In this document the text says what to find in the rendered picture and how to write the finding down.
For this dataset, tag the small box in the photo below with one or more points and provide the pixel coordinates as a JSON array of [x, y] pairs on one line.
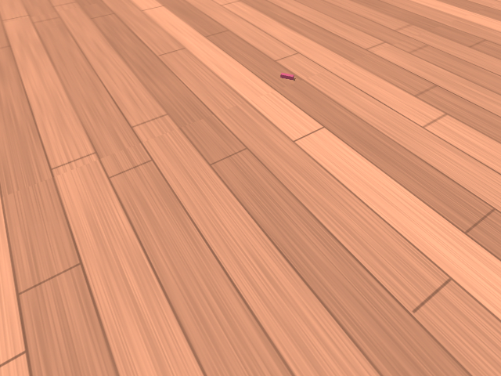
[[287, 76]]

